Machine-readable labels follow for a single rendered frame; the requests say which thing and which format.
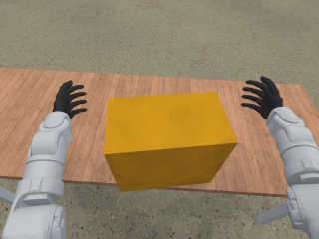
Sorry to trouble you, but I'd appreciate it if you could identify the table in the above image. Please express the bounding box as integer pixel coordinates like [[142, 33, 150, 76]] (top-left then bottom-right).
[[0, 67, 319, 225]]

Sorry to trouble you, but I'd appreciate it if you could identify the robot left forearm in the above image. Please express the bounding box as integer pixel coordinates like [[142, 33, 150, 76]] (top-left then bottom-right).
[[1, 111, 73, 239]]

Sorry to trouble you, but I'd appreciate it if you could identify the carton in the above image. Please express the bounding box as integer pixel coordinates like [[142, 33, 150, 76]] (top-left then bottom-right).
[[104, 92, 238, 192]]

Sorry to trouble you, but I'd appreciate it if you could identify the left robot hand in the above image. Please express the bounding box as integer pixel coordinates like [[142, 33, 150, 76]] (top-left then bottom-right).
[[53, 80, 87, 120]]

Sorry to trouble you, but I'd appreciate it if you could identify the robot right forearm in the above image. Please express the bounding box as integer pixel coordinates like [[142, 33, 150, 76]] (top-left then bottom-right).
[[266, 107, 319, 187]]

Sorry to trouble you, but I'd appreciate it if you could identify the right robot upper arm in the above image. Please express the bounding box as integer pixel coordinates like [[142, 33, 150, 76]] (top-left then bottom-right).
[[286, 183, 319, 239]]

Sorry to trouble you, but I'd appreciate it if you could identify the left robot upper arm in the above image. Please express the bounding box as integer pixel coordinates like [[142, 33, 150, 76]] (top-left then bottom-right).
[[4, 204, 67, 239]]

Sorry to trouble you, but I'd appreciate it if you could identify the right robot hand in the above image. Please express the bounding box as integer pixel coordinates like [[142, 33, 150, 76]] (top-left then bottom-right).
[[241, 76, 283, 120]]

